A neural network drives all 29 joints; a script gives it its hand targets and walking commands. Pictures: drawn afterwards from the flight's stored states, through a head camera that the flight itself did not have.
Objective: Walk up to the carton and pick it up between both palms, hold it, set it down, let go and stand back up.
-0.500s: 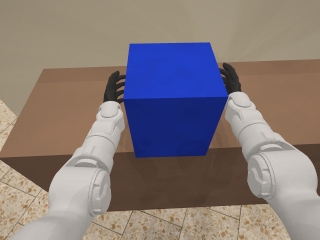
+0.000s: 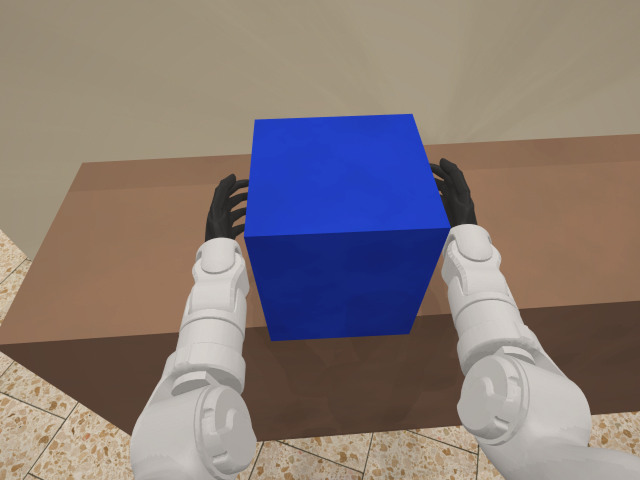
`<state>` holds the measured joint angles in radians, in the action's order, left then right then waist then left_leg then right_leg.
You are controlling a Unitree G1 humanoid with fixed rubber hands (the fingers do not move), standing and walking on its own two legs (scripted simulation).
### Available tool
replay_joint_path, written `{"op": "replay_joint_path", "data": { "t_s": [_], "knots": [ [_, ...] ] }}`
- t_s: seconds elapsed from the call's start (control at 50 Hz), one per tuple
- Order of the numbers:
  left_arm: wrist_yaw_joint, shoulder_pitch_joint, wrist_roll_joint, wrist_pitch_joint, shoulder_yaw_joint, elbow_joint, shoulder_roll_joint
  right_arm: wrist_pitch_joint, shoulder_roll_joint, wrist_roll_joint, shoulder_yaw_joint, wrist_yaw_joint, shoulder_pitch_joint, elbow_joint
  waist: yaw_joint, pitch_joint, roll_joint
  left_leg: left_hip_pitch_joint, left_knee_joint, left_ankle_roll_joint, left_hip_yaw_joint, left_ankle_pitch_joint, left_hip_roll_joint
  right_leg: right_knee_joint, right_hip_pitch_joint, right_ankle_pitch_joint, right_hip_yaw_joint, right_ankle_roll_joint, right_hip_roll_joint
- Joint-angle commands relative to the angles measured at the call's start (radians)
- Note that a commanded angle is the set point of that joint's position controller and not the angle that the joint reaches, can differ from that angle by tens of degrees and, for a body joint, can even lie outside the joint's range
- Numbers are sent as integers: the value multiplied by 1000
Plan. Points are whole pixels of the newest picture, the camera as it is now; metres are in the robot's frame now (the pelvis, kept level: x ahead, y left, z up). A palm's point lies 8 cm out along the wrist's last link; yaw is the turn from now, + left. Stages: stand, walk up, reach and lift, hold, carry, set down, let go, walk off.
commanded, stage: reach and lift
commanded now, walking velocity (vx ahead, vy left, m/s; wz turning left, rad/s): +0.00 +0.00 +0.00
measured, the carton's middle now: (337, 234) +0.45 +0.00 +0.05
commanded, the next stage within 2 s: none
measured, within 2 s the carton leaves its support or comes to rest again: leaves its support in 1.08 s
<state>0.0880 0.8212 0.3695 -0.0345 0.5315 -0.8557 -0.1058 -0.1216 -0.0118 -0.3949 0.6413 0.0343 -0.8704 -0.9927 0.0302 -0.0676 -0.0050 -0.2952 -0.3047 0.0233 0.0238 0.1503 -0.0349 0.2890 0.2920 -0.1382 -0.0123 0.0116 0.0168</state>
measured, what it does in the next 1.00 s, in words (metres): stands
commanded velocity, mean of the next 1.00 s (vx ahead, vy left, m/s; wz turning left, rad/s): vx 0.00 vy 0.00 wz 0.00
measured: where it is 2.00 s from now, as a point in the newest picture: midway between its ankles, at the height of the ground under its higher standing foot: outside the picture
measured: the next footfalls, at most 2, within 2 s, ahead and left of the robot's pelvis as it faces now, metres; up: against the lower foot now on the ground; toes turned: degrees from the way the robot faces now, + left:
none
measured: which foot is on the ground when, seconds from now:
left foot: down 0.00-1.00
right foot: down 0.00-1.00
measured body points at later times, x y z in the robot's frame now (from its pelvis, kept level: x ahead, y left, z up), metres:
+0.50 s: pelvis +0.01 +0.00 +0.00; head +0.04 +0.01 +0.45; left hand +0.42 +0.15 +0.09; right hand +0.43 -0.15 +0.10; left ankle -0.01 +0.13 -0.75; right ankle +0.00 -0.10 -0.75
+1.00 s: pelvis +0.01 +0.00 +0.00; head +0.03 +0.01 +0.45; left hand +0.42 +0.15 +0.09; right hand +0.43 -0.16 +0.10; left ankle -0.01 +0.13 -0.75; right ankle +0.00 -0.10 -0.75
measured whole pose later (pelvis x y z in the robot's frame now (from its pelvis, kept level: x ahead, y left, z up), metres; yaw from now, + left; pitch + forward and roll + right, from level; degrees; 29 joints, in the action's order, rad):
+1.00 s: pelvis +0.01 +0.00 +0.00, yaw +0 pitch +5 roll +0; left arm 0.08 0.71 0.34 -0.12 0.44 -0.72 -0.12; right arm -0.18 -0.05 -0.36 0.60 0.02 -0.76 -0.96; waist 0.00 -0.05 -0.02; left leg -0.21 -0.31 0.02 0.04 0.18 -0.04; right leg 0.28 0.20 -0.16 -0.08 0.02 0.01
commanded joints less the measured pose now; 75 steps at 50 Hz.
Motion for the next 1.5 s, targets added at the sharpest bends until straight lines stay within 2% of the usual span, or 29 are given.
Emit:
{"op": "replay_joint_path", "data": {
  "t_s": [0.0, 0.28, 0.4, 0.42, 0.5, 0.52, 0.56, 0.6, 0.62, 0.68, 0.72, 0.84, 0.86, 0.9, 0.92, 0.94, 0.96, 0.98, 1.0, 1.08, 1.1, 1.14, 1.18, 1.22, 1.28, 1.36, 1.42, 1.44, 1.48],
  "knots": [
    [-99, 486, 17, -5, -228, 86, -375, -39, -372, -43, -231, 141, -455, 37, -21, -465, -33, 265, -37, 29, 97, -345, 18, 68, -294, 469, -92, -75, 10],
    [-95, 420, -4, -59, -302, 163, -421, -41, -392, -4, -278, 133, -406, 56, -42, -438, -2, 309, -63, 29, 84, -402, 14, 71, -264, 492, -100, -65, 7],
    [-98, 419, -4, -63, -304, 165, -424, -43, -395, -5, -280, 133, -405, 61, -45, -438, -9, 298, -51, 26, 81, -372, 14, 68, -278, 482, -102, -66, 6],
    [-99, 430, -34, -60, -335, 177, -408, -51, -385, 8, -284, 128, -420, 78, -43, -458, 14, 292, -49, 29, 76, -352, 13, 58, -291, 459, -100, -62, 5],
    [-111, 439, -30, -67, -324, 159, -398, -41, -396, -11, -274, 125, -400, 64, -57, -413, -5, 266, -18, 23, 81, -269, 18, 38, -328, 405, -101, -67, -6],
    [-114, 434, -12, -69, -317, 157, -391, -36, -404, -6, -281, 125, -399, 64, -32, -398, 8, 239, -4, 13, 81, -242, 17, 42, -338, 392, -96, -60, -7],
    [-116, 448, -27, -76, -321, 167, -388, -26, -409, 5, -289, 127, -401, 52, -41, -374, 14, 228, 2, 10, 83, -254, 22, 45, -331, 406, -94, -69, -11],
    [-116, 450, -25, -79, -311, 173, -399, -25, -397, -6, -280, 128, -409, 66, -43, -393, -20, 225, 14, 7, 75, -213, 17, 37, -337, 370, -91, -66, -12],
    [-116, 470, -32, -78, -313, 176, -400, -36, -384, -5, -275, 130, -426, 84, -53, -401, -18, 238, 8, 9, 75, -238, 11, 34, -331, 360, -102, -69, -9],
    [-113, 441, -33, -75, -325, 149, -404, -54, -392, -6, -291, 132, -435, 103, -32, -425, -48, 259, -11, 9, 76, -301, 14, 48, -339, 429, -112, -71, 0],
    [-101, 470, -30, -61, -342, 192, -424, -67, -399, 0, -295, 132, -427, 83, -52, -455, -5, 307, -25, 21, 67, -348, 8, 55, -298, 463, -121, -66, 9],
    [-102, 480, -41, -49, -354, 208, -430, -85, -412, 7, -309, 131, -433, 76, -35, -459, -7, 298, -39, 26, 70, -389, 3, 42, -310, 441, -106, -61, 3],
    [-103, 474, -32, -59, -352, 198, -445, -85, -398, -6, -290, 131, -438, 72, -52, -440, 6, 301, -33, 37, 65, -376, 5, 36, -307, 424, -117, -57, 4],
    [-103, 475, -42, -45, -367, 208, -442, -100, -416, 10, -317, 130, -435, 81, -43, -458, -13, 295, -42, 31, 64, -390, 5, 48, -325, 461, -115, -60, 4],
    [-102, 516, -62, -27, -403, 250, -452, -121, -421, 14, -320, 123, -462, 120, -62, -555, 4, 298, -47, 32, 68, -402, 11, 58, -343, 513, -117, -64, -3],
    [-96, 518, -49, -10, -400, 227, -462, -136, -429, 8, -336, 127, -473, 113, -33, -572, 4, 294, -52, 33, 66, -434, 8, 66, -339, 524, -116, -62, 4],
    [-91, 552, -60, 2, -408, 248, -446, -151, -412, 22, -337, 124, -488, 114, -45, -574, 6, 307, -51, 40, 58, -432, 3, 59, -332, 505, -114, -59, -1],
    [-86, 549, -43, 20, -382, 239, -453, -177, -413, 15, -350, 123, -523, 155, -19, -592, -10, 303, -49, 32, 70, -426, 5, 53, -360, 510, -115, -60, 0],
    [-81, 592, -59, 44, -416, 278, -465, -203, -411, 3, -342, 119, -547, 154, -51, -606, -10, 283, -52, 40, 70, -446, 8, 69, -376, 561, -123, -62, -1],
    [-94, 572, -14, 89, -387, 213, -477, -267, -393, -30, -346, 102, -529, 74, -53, -574, -7, 247, -40, 36, 72, -421, 10, 77, -437, 597, -115, -58, -12],
    [-102, 582, -10, 90, -367, 203, -434, -267, -393, -19, -346, 91, -538, 61, -41, -544, -33, 205, -17, 21, 78, -338, 12, 66, -470, 571, -101, -57, -17],
    [-103, 614, -21, 93, -370, 246, -450, -280, -396, -25, -329, 86, -563, 82, -48, -541, -53, 155, 12, 12, 82, -266, 13, 71, -485, 534, -111, -59, -20],
    [-112, 613, -14, 91, -351, 180, -425, -278, -386, -36, -326, 78, -570, 54, -47, -497, -71, 118, 39, -7, 86, -160, 17, 62, -481, 466, -103, -56, -34],
    [-106, 640, -1, 94, -349, 192, -414, -271, -409, -30, -321, 76, -565, 9, -46, -526, -36, 127, 47, -11, 97, -126, 19, 66, -467, 437, -96, -65, -38],
    [-100, 660, -16, 76, -365, 214, -408, -249, -411, 2, -328, 78, -578, -5, -41, -527, 2, 149, 43, -6, 101, -135, 15, 48, -433, 376, -98, -49, -32],
    [-89, 662, -24, 44, -352, 193, -394, -216, -393, 31, -342, 89, -597, -12, -10, -511, -19, 204, 41, -6, 92, -142, 9, 27, -368, 298, -106, -48, -23],
    [-80, 685, -44, 32, -379, 217, -413, -209, -391, 54, -362, 91, -637, 37, -8, -554, -23, 231, 20, -2, 94, -202, 12, 23, -351, 300, -106, -38, -13],
    [-74, 732, -65, 38, -393, 249, -408, -209, -387, 46, -352, 96, -644, 44, -23, -592, -17, 258, 17, 10, 92, -202, 11, 27, -326, 280, -117, -36, -7],
    [-72, 677, -75, 19, -422, 230, -428, -193, -390, 71, -392, 94, -623, 42, -20, -598, -16, 306, -12, 10, 84, -276, 8, 24, -308, 326, -103, -31, 2]
  ]
}}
